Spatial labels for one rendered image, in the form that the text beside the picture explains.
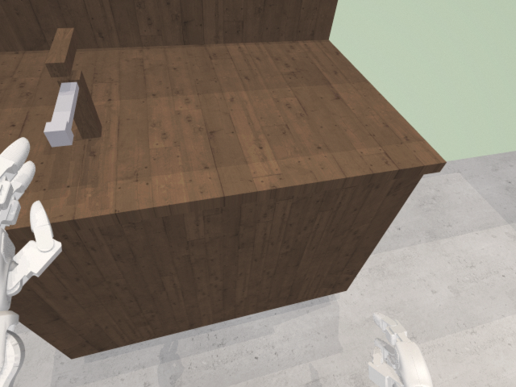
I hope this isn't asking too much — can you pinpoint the left robot hand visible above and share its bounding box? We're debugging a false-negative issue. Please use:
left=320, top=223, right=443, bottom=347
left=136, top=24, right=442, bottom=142
left=0, top=137, right=62, bottom=311

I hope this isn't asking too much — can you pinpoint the right robot hand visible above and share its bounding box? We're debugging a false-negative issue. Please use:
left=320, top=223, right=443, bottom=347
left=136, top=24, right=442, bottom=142
left=368, top=311, right=433, bottom=387

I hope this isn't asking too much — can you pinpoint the robot left forearm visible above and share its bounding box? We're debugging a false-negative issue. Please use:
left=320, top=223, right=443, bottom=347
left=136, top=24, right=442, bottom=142
left=0, top=310, right=25, bottom=387

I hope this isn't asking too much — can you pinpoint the tap lever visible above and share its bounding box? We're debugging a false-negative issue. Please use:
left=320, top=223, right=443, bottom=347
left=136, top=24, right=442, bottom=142
left=44, top=82, right=79, bottom=147

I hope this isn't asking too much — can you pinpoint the counter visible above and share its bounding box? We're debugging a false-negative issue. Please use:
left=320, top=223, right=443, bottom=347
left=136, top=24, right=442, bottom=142
left=0, top=0, right=447, bottom=359

